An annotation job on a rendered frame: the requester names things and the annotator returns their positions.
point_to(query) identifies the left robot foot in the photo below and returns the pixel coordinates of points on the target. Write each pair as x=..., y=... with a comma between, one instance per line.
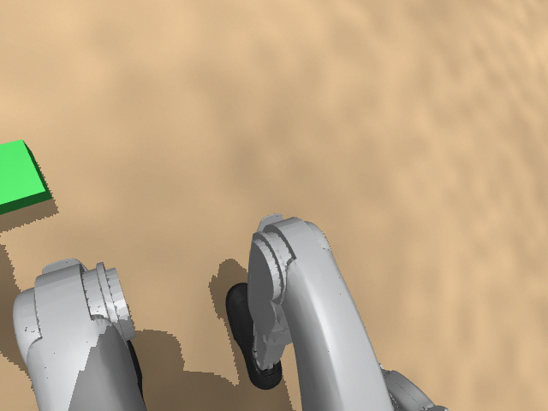
x=136, y=366

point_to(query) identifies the right robot foot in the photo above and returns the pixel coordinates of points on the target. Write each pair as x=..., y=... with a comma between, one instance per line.
x=241, y=325

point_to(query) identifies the right robot hand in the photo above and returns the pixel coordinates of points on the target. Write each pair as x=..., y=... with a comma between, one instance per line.
x=404, y=395

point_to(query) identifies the carton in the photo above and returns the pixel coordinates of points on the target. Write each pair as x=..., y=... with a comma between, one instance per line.
x=21, y=182

